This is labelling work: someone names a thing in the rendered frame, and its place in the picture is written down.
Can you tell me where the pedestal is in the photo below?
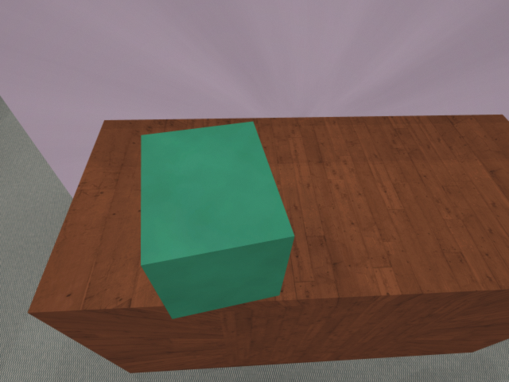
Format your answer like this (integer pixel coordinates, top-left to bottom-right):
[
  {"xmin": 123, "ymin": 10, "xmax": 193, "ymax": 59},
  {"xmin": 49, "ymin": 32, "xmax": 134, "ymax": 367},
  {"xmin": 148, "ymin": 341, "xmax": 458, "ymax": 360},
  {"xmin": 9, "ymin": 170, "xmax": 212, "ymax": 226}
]
[{"xmin": 28, "ymin": 115, "xmax": 509, "ymax": 373}]

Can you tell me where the carton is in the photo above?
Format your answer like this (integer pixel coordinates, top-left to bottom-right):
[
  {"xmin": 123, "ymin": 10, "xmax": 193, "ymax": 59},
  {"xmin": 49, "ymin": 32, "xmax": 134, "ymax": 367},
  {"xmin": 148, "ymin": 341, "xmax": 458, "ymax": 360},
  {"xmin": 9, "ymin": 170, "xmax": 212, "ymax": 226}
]
[{"xmin": 141, "ymin": 122, "xmax": 294, "ymax": 319}]

